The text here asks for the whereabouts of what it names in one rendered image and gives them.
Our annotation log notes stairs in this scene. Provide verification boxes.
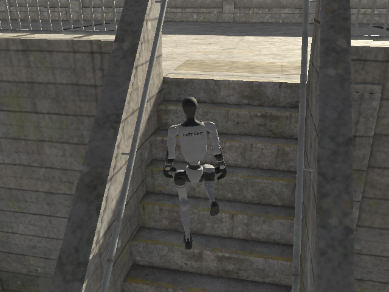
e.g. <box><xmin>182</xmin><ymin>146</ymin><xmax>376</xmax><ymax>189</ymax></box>
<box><xmin>123</xmin><ymin>77</ymin><xmax>307</xmax><ymax>292</ymax></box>

